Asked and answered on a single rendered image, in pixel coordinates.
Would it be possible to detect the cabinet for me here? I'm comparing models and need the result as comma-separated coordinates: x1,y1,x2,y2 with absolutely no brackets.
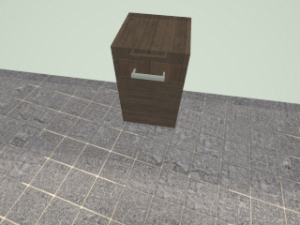
111,12,191,128

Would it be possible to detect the drawer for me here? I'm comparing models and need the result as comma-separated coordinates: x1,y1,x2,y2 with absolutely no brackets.
116,58,184,83

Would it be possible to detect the handle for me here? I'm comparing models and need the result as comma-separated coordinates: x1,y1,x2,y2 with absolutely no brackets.
131,68,165,82
129,52,167,62

